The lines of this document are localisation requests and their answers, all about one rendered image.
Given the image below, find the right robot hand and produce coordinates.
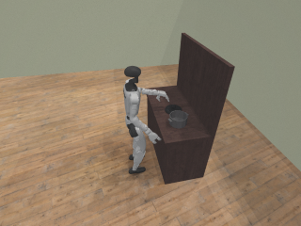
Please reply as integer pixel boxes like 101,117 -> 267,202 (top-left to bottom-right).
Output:
149,132 -> 161,144

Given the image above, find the left robot hand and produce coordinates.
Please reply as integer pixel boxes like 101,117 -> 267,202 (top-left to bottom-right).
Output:
156,90 -> 169,102

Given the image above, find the lid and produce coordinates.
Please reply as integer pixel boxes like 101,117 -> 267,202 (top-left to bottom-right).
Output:
165,105 -> 182,114

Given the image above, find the table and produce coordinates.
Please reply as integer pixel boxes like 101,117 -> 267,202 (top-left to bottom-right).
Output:
147,33 -> 235,185

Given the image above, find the robot right upper arm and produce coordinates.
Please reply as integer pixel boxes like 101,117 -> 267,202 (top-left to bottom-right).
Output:
129,93 -> 139,122

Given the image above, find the pot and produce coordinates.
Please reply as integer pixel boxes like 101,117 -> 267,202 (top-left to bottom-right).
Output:
168,110 -> 189,129

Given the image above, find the robot right thigh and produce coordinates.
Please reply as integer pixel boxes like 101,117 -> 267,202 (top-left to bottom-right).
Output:
129,124 -> 147,154

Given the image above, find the robot right shin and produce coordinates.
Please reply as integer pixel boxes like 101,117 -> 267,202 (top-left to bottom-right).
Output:
133,150 -> 146,170

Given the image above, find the robot right forearm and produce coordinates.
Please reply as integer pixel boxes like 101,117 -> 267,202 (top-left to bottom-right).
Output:
132,118 -> 152,136

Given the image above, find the robot left forearm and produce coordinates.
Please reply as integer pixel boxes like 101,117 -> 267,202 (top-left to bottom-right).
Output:
141,88 -> 159,96

